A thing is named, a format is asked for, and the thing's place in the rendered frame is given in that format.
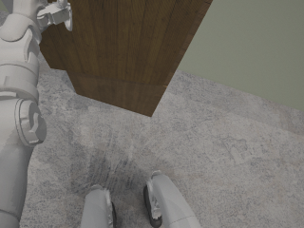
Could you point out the handle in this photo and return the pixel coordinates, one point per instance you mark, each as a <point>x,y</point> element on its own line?
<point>9,5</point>

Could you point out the robot left hand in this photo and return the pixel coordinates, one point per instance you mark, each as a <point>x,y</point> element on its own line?
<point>43,13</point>

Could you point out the robot right shin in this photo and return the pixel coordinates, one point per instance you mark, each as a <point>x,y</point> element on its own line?
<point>155,208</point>

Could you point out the right robot thigh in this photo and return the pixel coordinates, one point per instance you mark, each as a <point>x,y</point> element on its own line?
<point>175,211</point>

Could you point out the robot left forearm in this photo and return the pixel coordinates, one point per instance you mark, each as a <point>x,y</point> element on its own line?
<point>19,66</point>

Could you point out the cupboard door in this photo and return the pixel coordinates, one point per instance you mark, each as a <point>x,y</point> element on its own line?
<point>132,40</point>

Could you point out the left robot upper arm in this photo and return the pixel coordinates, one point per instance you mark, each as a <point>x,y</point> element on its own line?
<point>22,127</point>

